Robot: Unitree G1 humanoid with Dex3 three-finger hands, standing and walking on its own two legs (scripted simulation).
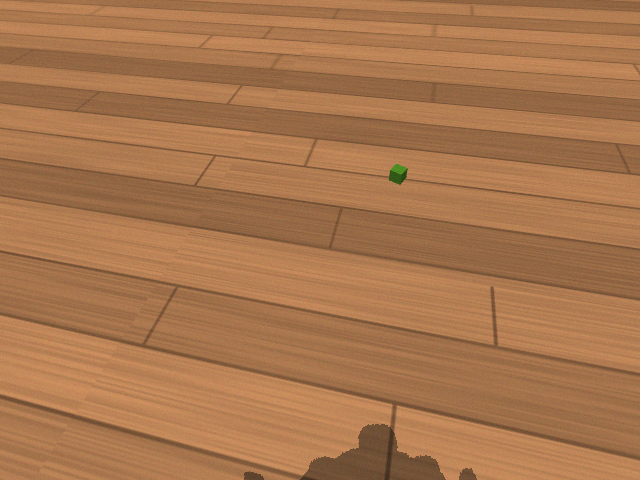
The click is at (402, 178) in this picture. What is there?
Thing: cube
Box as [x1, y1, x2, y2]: [389, 164, 407, 184]
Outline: 396,164 390,170 389,180 399,184 405,178 407,168
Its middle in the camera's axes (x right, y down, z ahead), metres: +0.38 -0.31 +1.91
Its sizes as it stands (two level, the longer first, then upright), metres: 0.063 0.063 0.063
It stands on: the floor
